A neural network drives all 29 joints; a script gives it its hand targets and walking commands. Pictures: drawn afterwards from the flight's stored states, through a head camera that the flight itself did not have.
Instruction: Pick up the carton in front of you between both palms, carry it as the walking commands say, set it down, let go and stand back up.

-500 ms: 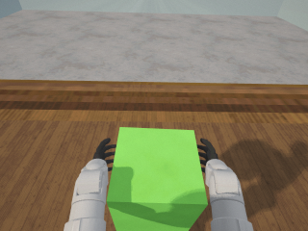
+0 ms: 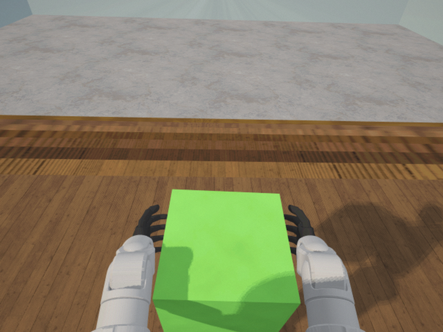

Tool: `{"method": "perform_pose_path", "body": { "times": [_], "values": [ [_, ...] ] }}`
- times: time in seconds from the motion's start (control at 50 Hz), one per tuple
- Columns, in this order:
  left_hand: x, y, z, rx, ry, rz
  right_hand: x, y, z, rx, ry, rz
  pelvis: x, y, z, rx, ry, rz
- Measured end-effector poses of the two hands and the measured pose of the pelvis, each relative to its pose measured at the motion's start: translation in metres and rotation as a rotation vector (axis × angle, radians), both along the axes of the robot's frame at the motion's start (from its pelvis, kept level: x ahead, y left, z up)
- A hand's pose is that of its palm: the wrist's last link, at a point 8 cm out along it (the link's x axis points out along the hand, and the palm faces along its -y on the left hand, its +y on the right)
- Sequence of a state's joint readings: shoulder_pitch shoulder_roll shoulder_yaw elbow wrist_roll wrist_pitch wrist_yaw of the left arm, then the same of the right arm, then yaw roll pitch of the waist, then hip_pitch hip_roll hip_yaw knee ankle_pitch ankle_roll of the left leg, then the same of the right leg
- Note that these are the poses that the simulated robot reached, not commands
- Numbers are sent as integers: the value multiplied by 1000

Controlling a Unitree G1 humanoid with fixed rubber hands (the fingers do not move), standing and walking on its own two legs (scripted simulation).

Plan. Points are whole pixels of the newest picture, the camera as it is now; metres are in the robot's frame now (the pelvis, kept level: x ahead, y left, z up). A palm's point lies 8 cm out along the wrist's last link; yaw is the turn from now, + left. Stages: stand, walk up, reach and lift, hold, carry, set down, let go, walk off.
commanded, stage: hold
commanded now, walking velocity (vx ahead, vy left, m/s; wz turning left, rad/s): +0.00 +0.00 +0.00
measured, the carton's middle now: (222, 269) +0.27 +0.00 -0.03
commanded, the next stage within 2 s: carry in 0.42 s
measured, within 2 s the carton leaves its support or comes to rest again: neither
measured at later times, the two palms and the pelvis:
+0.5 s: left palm (143, 241) +0.28 +0.15 +0.05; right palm (305, 242) +0.28 -0.15 +0.05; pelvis +0.00 +0.00 +0.00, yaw -1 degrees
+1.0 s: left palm (156, 174) +0.43 +0.15 +0.07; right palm (292, 178) +0.43 -0.15 +0.08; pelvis +0.17 +0.00 +0.00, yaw -3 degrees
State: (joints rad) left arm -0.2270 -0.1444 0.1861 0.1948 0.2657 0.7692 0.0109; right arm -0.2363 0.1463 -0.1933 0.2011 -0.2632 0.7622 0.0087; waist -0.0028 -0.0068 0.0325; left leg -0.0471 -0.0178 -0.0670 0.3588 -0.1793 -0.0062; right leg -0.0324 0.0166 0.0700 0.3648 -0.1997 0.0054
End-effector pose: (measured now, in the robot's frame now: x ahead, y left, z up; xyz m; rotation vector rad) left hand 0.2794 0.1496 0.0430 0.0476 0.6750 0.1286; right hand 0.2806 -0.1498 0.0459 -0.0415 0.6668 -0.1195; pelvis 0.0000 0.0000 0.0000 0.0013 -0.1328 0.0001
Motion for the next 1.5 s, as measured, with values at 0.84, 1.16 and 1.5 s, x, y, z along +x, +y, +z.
{"method": "perform_pose_path", "body": {
  "times": [0.84,1.16,1.5],
  "values": [
    [87,-12,39,-52,1,52,89,-12,38,78,0,-47,92,-8,0,29,226,-2],
    [256,-30,41,-85,55,9,236,-29,40,86,49,-126,258,-14,-1,-3,226,-46],
    [452,-63,29,-48,94,89,459,-62,21,110,96,-41,465,-67,4,28,223,-4]
  ]
}}
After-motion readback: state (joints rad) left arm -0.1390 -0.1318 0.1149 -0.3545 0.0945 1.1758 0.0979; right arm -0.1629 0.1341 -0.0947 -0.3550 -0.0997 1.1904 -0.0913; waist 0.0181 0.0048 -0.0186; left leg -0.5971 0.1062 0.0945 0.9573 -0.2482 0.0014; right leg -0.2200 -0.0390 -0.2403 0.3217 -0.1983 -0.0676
